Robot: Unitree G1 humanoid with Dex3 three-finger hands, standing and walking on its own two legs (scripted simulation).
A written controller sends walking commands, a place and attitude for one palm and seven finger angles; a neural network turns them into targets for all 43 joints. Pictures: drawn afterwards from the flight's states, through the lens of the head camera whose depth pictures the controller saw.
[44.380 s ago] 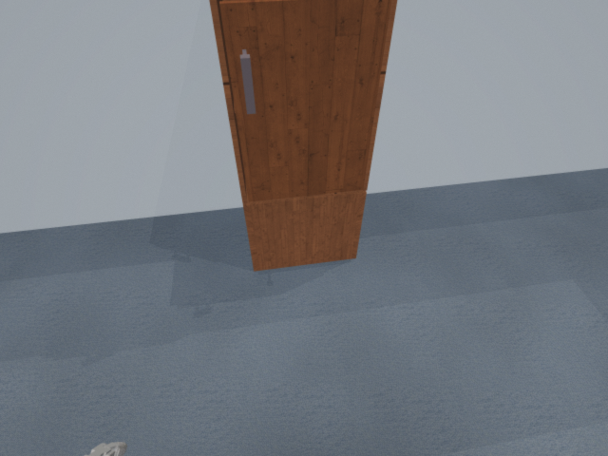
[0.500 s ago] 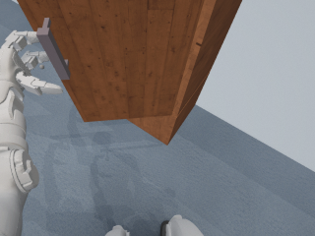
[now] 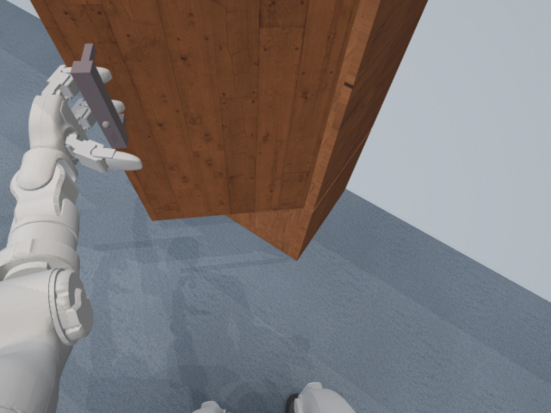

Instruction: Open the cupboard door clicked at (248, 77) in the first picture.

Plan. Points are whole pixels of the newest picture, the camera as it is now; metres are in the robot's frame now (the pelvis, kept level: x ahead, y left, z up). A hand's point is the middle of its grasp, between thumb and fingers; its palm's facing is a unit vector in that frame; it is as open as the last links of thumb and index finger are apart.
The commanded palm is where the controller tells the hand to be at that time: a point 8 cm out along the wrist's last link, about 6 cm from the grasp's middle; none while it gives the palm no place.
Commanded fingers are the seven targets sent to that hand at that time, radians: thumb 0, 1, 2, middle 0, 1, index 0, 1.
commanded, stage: slide the fingers in behind the handle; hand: left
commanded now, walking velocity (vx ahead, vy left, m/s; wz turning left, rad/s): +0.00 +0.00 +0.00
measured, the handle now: (105, 99) +0.55 +0.22 +0.10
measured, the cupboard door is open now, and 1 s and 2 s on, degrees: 41 42 55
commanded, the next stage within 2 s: close the thumb around the handle in 0.66 s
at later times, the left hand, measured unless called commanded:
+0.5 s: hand (118, 124) +0.50 +0.19 +0.11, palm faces +0.06 -1.00 -0.02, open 14.0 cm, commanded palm +0.47 +0.23 +0.10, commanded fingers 0.00 -0.50 0.30 -0.30 -1.20 -0.30 -1.20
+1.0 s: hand (118, 126) +0.49 +0.19 +0.11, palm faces +0.05 -1.00 -0.02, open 12.5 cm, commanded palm +0.47 +0.23 +0.10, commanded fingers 0.00 0.23 0.61 -0.35 -1.28 -0.35 -1.28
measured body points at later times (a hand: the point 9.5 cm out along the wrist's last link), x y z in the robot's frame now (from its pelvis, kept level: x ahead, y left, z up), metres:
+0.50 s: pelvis +0.00 -0.01 +0.00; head +0.10 +0.00 +0.44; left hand +0.49 +0.24 +0.11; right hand +0.01 -0.27 -0.12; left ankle -0.03 +0.10 -0.70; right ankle +0.02 -0.11 -0.70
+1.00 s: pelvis +0.00 -0.01 +0.00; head +0.10 +0.00 +0.44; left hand +0.48 +0.24 +0.11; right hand +0.01 -0.27 -0.12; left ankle -0.03 +0.10 -0.70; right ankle +0.02 -0.11 -0.70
